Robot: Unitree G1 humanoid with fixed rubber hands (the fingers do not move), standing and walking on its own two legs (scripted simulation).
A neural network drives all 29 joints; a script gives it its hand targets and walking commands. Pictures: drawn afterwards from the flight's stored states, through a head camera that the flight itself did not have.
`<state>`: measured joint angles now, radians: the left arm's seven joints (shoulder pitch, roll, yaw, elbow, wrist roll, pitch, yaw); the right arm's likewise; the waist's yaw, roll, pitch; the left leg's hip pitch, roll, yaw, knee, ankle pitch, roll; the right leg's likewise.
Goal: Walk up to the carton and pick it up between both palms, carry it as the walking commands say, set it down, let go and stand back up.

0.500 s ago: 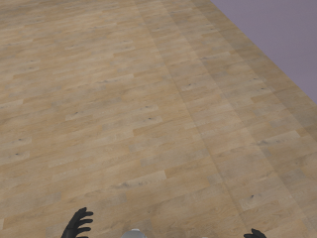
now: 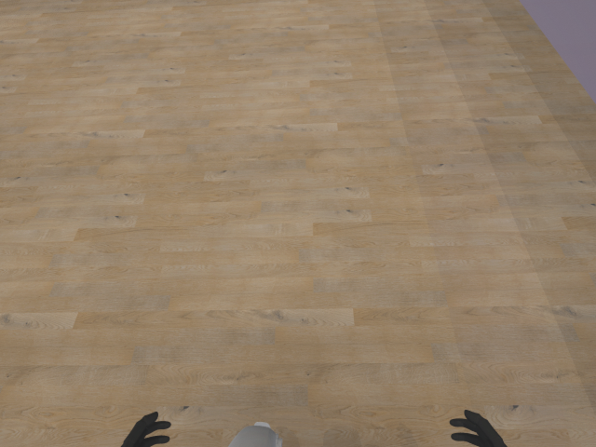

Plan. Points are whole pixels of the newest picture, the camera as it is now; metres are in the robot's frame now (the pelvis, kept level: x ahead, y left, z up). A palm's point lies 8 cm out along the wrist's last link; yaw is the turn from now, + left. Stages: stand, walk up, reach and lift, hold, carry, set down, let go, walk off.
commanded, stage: walk up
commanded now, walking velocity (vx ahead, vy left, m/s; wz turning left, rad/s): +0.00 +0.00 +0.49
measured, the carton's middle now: out of the picture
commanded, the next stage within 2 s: none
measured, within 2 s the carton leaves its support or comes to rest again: neither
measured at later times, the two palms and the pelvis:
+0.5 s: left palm out of the picture +0.03 +0.24 -0.10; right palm out of the picture +0.13 -0.24 -0.12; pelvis -0.04 -0.03 +0.00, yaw +14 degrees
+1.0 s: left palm out of the picture -0.06 +0.24 -0.12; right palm out of the picture +0.13 -0.22 -0.11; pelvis -0.07 -0.03 -0.01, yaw +26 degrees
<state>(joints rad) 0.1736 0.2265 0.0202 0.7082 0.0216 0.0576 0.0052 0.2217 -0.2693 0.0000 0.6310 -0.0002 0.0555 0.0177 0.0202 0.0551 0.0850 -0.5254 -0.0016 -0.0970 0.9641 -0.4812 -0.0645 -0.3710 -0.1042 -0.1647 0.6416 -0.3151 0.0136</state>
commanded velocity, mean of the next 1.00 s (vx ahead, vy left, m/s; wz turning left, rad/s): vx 0.00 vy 0.00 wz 0.49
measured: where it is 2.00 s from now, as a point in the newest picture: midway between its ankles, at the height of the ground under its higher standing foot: outside the picture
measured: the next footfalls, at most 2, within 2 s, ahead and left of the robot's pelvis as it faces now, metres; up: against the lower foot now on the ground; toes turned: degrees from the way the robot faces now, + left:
left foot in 0.14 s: +0.01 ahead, +0.15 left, +0.00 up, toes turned +5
right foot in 0.40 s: +0.05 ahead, -0.13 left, +0.00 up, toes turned +6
